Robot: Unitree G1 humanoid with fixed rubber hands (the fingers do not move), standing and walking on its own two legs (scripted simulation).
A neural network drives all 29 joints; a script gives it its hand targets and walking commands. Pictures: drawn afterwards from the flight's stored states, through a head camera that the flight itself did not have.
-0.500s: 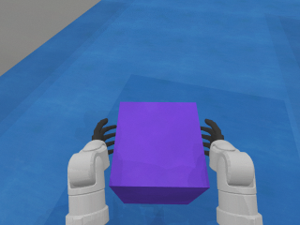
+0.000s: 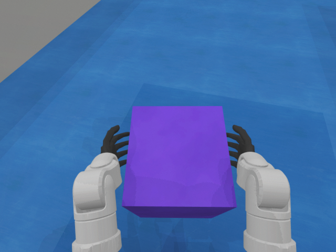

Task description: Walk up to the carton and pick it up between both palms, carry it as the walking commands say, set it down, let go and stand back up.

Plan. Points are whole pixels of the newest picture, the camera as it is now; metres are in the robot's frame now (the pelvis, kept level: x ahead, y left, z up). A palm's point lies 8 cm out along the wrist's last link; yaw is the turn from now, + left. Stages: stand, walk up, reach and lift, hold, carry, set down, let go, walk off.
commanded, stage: carry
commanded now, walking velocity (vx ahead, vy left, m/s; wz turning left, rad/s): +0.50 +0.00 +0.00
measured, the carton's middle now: (176, 168) +0.31 +0.00 +0.01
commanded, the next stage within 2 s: none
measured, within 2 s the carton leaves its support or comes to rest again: neither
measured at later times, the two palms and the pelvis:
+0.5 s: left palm (145, 64) +0.62 +0.08 +0.10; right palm (237, 66) +0.61 -0.21 +0.09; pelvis +0.33 -0.06 +0.01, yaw +1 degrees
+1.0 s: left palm (154, 19) +0.97 +0.06 +0.09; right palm (222, 20) +0.95 -0.23 +0.08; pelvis +0.67 -0.07 +0.00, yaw -1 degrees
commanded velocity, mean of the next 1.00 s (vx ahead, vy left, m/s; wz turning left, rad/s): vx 0.50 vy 0.00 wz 0.00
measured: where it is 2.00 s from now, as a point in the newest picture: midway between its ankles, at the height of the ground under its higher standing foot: (177, 110)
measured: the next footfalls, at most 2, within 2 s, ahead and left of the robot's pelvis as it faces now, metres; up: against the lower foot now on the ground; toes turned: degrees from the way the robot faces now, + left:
right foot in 0.20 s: +0.28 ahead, -0.13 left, +0.00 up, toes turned -2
left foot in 0.66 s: +0.53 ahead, +0.11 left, +0.00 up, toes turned +4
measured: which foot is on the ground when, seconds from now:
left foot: down 0.00-0.22, up 0.24-0.64, down 0.66-0.90, up 0.92-1.00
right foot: up 0.00-0.18, down 0.20-0.66, up 0.68-0.86, down 0.88-1.00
